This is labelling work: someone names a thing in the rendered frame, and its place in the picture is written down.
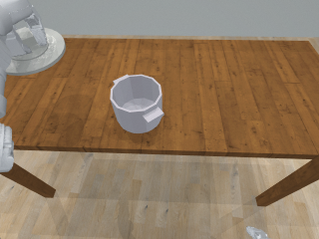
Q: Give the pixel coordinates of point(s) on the robot right hand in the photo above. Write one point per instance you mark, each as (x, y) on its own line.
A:
(256, 233)

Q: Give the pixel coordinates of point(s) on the table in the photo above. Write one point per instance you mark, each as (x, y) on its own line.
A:
(230, 98)

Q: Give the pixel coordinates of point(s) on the left robot upper arm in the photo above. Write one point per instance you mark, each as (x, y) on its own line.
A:
(6, 148)

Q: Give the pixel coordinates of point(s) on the lid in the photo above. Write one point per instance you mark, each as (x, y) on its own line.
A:
(41, 58)

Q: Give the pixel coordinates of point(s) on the robot left forearm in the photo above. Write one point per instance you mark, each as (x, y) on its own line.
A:
(6, 26)

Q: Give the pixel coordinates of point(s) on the robot left hand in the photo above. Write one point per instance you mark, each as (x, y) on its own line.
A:
(22, 10)

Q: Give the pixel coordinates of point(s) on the pot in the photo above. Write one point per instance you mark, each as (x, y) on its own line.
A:
(137, 102)

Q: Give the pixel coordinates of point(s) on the knob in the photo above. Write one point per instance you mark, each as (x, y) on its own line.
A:
(26, 37)

